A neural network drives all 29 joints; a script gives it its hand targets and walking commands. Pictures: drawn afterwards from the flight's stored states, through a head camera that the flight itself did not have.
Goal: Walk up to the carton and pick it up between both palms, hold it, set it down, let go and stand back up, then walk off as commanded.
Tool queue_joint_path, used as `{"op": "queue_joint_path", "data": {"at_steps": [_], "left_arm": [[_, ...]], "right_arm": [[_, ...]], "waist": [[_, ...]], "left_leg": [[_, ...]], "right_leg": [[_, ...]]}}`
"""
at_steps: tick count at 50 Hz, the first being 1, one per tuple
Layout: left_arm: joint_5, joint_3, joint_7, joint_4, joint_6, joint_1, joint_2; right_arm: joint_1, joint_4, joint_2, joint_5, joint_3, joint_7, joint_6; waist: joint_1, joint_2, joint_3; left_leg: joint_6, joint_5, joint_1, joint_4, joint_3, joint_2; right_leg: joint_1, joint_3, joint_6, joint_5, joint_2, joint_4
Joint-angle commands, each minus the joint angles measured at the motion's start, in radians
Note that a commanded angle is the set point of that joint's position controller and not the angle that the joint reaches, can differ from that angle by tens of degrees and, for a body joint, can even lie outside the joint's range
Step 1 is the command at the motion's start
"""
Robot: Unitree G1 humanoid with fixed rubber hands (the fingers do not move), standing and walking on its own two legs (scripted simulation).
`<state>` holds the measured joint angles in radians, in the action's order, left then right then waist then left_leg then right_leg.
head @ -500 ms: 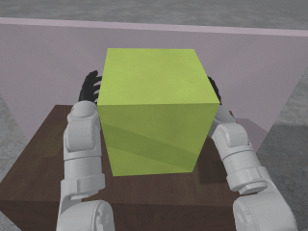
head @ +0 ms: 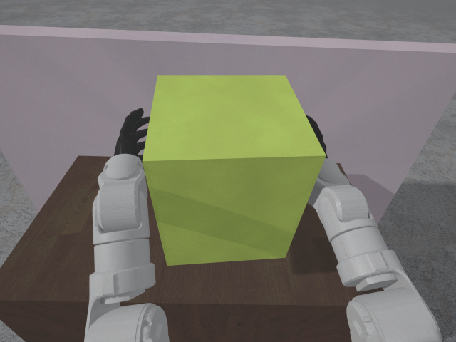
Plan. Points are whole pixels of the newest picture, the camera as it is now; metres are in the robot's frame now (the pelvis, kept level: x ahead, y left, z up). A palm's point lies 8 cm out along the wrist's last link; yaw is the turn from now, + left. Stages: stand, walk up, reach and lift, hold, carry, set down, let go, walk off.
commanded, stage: hold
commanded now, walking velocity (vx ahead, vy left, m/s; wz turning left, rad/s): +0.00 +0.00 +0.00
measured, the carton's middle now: (225, 172) +0.36 +0.01 +0.17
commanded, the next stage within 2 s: none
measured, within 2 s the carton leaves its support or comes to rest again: neither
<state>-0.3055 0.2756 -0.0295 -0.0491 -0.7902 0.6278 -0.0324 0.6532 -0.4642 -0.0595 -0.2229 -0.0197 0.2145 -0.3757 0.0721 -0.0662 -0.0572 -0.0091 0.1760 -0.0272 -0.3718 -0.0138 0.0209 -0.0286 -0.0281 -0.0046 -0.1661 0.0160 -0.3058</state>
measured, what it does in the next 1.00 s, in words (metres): stands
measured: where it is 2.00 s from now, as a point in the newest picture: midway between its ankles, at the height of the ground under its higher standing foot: outside the picture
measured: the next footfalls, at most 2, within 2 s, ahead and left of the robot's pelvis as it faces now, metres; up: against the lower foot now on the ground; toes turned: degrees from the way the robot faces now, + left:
none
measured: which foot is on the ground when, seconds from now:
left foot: down 0.00-1.00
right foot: down 0.00-1.00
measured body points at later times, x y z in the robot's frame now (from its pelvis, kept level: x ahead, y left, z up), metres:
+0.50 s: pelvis -0.01 +0.00 +0.00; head -0.06 +0.03 +0.45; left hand +0.37 +0.16 +0.21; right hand +0.37 -0.14 +0.19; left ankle +0.03 +0.12 -0.75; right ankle +0.01 -0.11 -0.75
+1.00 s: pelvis +0.00 +0.00 +0.00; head -0.05 +0.03 +0.45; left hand +0.37 +0.16 +0.21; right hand +0.37 -0.15 +0.20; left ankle +0.03 +0.12 -0.75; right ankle +0.01 -0.11 -0.75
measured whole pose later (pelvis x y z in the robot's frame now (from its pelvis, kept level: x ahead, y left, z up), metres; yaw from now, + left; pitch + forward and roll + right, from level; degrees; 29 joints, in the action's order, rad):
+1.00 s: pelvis +0.00 +0.00 +0.00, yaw +0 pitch -10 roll -1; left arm -0.30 0.27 -0.02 -0.08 -0.77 0.64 -0.02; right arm 0.67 -0.48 -0.06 -0.21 -0.03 0.21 -0.37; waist 0.07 -0.07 -0.05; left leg -0.01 0.18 -0.03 -0.38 -0.02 0.02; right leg -0.03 -0.03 -0.01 -0.17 0.02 -0.31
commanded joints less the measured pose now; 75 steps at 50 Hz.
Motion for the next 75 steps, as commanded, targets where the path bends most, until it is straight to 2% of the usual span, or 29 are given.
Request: {"op": "queue_joint_path", "data": {"at_steps": [1, 4, 5, 6, 10, 13, 14, 15, 16, 18, 20, 26, 28, 29, 33, 38, 41, 48, 50, 51, 52, 54, 55, 56, 65, 67, 72, 73, 75], "left_arm": [[0.173, -0.590, -0.088, 0.080, 0.067, 0.596, -0.586], [0.122, -0.476, -0.114, 0.006, 0.046, 0.591, -0.536], [0.131, -0.505, -0.117, 0.059, 0.058, 0.619, -0.548], [0.118, -0.487, -0.116, 0.074, 0.059, 0.614, -0.535], [0.125, -0.487, -0.121, 0.013, 0.044, 0.588, -0.534], [0.119, -0.480, -0.130, 0.011, 0.047, 0.643, -0.546], [0.116, -0.468, -0.126, -0.030, 0.049, 0.630, -0.526], [0.103, -0.465, -0.127, -0.021, 0.054, 0.649, -0.538], [0.124, -0.476, -0.122, 0.018, 0.061, 0.639, -0.541], [0.118, -0.485, -0.120, -0.001, 0.051, 0.591, -0.553], [0.123, -0.488, -0.127, -0.028, 0.050, 0.624, -0.547], [0.150, -0.506, -0.103, -0.006, 0.079, 0.660, -0.575], [0.153, -0.525, -0.097, -0.039, 0.079, 0.679, -0.567], [0.149, -0.518, -0.094, -0.004, 0.088, 0.726, -0.571], [0.124, -0.481, -0.104, -0.065, 0.070, 0.654, -0.565], [0.157, -0.507, -0.098, -0.033, 0.079, 0.642, -0.578], [0.121, -0.480, -0.098, -0.028, 0.076, 0.652, -0.557], [0.162, -0.554, -0.095, 0.056, 0.077, 0.574, -0.601], [0.133, -0.522, -0.100, 0.040, 0.067, 0.603, -0.561], [0.140, -0.527, -0.101, 0.073, 0.074, 0.636, -0.569], [0.129, -0.522, -0.105, 0.066, 0.066, 0.614, -0.571], [0.129, -0.484, -0.114, 0.003, 0.051, 0.582, -0.539], [0.134, -0.487, -0.116, 0.028, 0.060, 0.625, -0.540], [0.127, -0.472, -0.121, 0.011, 0.060, 0.598, -0.521], [0.145, -0.512, -0.116, 0.030, 0.075, 0.629, -0.556], [0.129, -0.478, -0.122, -0.011, 0.061, 0.571, -0.536], [0.111, -0.476, -0.117, 0.002, 0.064, 0.658, -0.543], [0.111, -0.459, -0.124, -0.074, 0.051, 0.607, -0.535], [0.144, -0.484, -0.126, -0.032, 0.065, 0.669, -0.561]], "right_arm": [[0.922, 0.440, 0.582, -0.118, 0.408, -0.076, 0.072], [0.892, 0.317, 0.563, -0.060, 0.347, -0.085, 0.058], [0.864, 0.322, 0.588, -0.067, 0.351, -0.088, 0.062], [0.864, 0.322, 0.586, -0.081, 0.371, -0.091, 0.058], [0.958, 0.396, 0.593, -0.088, 0.380, -0.081, 0.063], [0.924, 0.318, 0.606, -0.062, 0.339, -0.084, 0.059], [0.973, 0.333, 0.604, -0.051, 0.333, -0.088, 0.062], [0.931, 0.278, 0.589, -0.057, 0.325, -0.091, 0.060], [0.939, 0.307, 0.606, -0.067, 0.342, -0.090, 0.068], [0.912, 0.318, 0.594, -0.059, 0.349, -0.087, 0.068], [0.918, 0.301, 0.577, -0.043, 0.320, -0.085, 0.060], [1.025, 0.379, 0.620, -0.065, 0.362, -0.095, 0.091], [0.997, 0.341, 0.584, -0.051, 0.328, -0.094, 0.087], [0.970, 0.295, 0.613, -0.058, 0.330, -0.098, 0.082], [0.947, 0.231, 0.575, -0.024, 0.294, -0.099, 0.076], [0.986, 0.343, 0.608, -0.062, 0.339, -0.098, 0.096], [0.939, 0.260, 0.594, -0.050, 0.321, -0.100, 0.081], [0.917, 0.389, 0.596, -0.100, 0.389, -0.081, 0.089], [0.925, 0.352, 0.584, -0.081, 0.379, -0.081, 0.081], [0.876, 0.315, 0.589, -0.085, 0.362, -0.082, 0.073], [0.892, 0.350, 0.595, -0.079, 0.384, -0.085, 0.075], [0.916, 0.348, 0.578, -0.074, 0.366, -0.082, 0.069], [0.907, 0.329, 0.584, -0.074, 0.354, -0.080, 0.068], [0.894, 0.326, 0.594, -0.057, 0.351, -0.080, 0.061], [0.885, 0.341, 0.600, -0.057, 0.363, -0.082, 0.072], [0.926, 0.365, 0.595, -0.071, 0.372, -0.080, 0.075], [0.936, 0.302, 0.605, -0.057, 0.334, -0.095, 0.071], [0.942, 0.277, 0.572, -0.039, 0.304, -0.093, 0.069], [0.947, 0.272, 0.586, -0.029, 0.290, -0.101, 0.078]], "waist": [[0.017, 0.133, 0.546], [0.001, 0.062, 0.349], [0.018, 0.095, 0.411], [-0.001, 0.101, 0.415], [-0.009, 0.056, 0.428], [0.013, 0.094, 0.376], [-0.003, 0.053, 0.362], [0.007, 0.093, 0.354], [-0.013, 0.106, 0.412], [0.003, 0.095, 0.427], [0.031, 0.076, 0.373], [-0.014, 0.079, 0.510], [0.018, 0.085, 0.465], [0.014, 0.119, 0.457], [0.012, 0.094, 0.373], [-0.004, 0.090, 0.465], [-0.004, 0.096, 0.409], [0.017, 0.113, 0.498], [0.007, 0.085, 0.419], [0.030, 0.124, 0.432], [0.000, 0.133, 0.437], [0.001, 0.060, 0.422], [0.006, 0.089, 0.427], [0.006, 0.057, 0.401], [0.015, 0.095, 0.435], [-0.011, 0.058, 0.449], [-0.007, 0.116, 0.377], [0.011, 0.079, 0.352], [0.025, 0.092, 0.381]], "left_leg": [[-0.038, -0.378, 0.185, -0.010, 0.025, -0.052], [-0.001, -0.157, 0.060, 0.067, 0.055, -0.051], [-0.001, -0.187, 0.088, 0.056, 0.054, -0.060], [-0.004, -0.204, 0.098, 0.057, 0.056, -0.055], [0.006, -0.186, 0.067, 0.045, 0.052, -0.060], [0.005, -0.159, 0.077, 0.062, 0.054, -0.062], [0.019, -0.088, 0.027, 0.079, 0.055, -0.058], [0.010, -0.083, 0.027, 0.088, 0.052, -0.058], [0.008, -0.143, 0.047, 0.072, 0.054, -0.056], [-0.003, -0.226, 0.106, 0.046, 0.050, -0.057], [0.001, -0.168, 0.059, 0.064, 0.049, -0.057], [0.010, -0.173, 0.101, 0.057, 0.049, -0.050], [-0.001, -0.107, 0.073, 0.067, 0.044, -0.050], [-0.001, -0.096, 0.067, 0.071, 0.052, -0.056], [0.001, -0.085, 0.059, 0.082, 0.048, -0.046], [-0.001, -0.200, 0.099, 0.051, 0.051, -0.053], [0.004, -0.125, 0.060, 0.077, 0.050, -0.052], [-0.027, -0.354, 0.150, 0.007, 0.040, -0.056], [-0.008, -0.244, 0.099, 0.037, 0.045, -0.056], [-0.019, -0.265, 0.122, 0.030, 0.042, -0.055], [-0.020, -0.274, 0.120, 0.027, 0.054, -0.060], [0.000, -0.212, 0.099, 0.045, 0.050, -0.055], [-0.002, -0.188, 0.080, 0.045, 0.057, -0.061], [0.003, -0.176, 0.076, 0.052, 0.058, -0.062], [-0.007, -0.195, 0.092, 0.054, 0.062, -0.060], [0.008, -0.225, 0.086, 0.047, 0.057, -0.061], [0.000, -0.108, 0.048, 0.080, 0.059, -0.056], [0.008, -0.081, 0.029, 0.091, 0.057, -0.054], [0.003, -0.096, 0.061, 0.090, 0.060, -0.047]], "right_leg": [[-0.046, -0.034, 0.036, 0.246, 0.069, 0.022], [-0.028, -0.030, 0.042, 0.121, 0.048, 0.047], [-0.056, -0.028, 0.041, 0.166, 0.043, 0.031], [-0.064, -0.025, 0.041, 0.177, 0.042, 0.030], [-0.067, -0.028, 0.050, 0.192, 0.047, 0.035], [-0.034, -0.024, 0.044, 0.142, 0.042, 0.039], [-0.035, -0.024, 0.046, 0.083, 0.040, 0.051], [-0.030, -0.025, 0.042, 0.073, 0.038, 0.045], [-0.050, -0.022, 0.041, 0.120, 0.041, 0.036], [-0.056, -0.027, 0.045, 0.201, 0.046, 0.031], [-0.052, -0.028, 0.044, 0.144, 0.046, 0.037], [-0.032, -0.033, 0.038, 0.108, 0.055, 0.034], [-0.018, -0.037, 0.028, 0.070, 0.053, 0.047], [-0.019, -0.028, 0.032, 0.057, 0.044, 0.038], [0.003, -0.038, 0.036, 0.025, 0.043, 0.050], [-0.040, -0.033, 0.039, 0.129, 0.052, 0.037], [-0.021, -0.029, 0.035, 0.068, 0.051, 0.046], [-0.062, -0.035, 0.048, 0.261, 0.063, 0.021], [-0.039, -0.035, 0.047, 0.184, 0.054, 0.033], [-0.042, -0.029, 0.041, 0.203, 0.051, 0.029], [-0.057, -0.028, 0.046, 0.218, 0.050, 0.024], [-0.054, -0.028, 0.044, 0.200, 0.047, 0.038], [-0.064, -0.021, 0.050, 0.215, 0.037, 0.029], [-0.062, -0.020, 0.058, 0.226, 0.032, 0.033], [-0.049, -0.033, 0.043, 0.172, 0.047, 0.037], [-0.075, -0.024, 0.048, 0.223, 0.048, 0.033], [-0.018, -0.027, 0.032, 0.088, 0.037, 0.042], [-0.022, -0.037, 0.034, 0.056, 0.042, 0.061], [-0.022, -0.034, 0.032, 0.053, 0.042, 0.055]]}}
